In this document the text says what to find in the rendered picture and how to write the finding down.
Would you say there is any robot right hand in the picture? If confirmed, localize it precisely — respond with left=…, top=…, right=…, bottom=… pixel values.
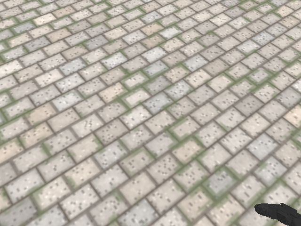
left=254, top=202, right=301, bottom=226

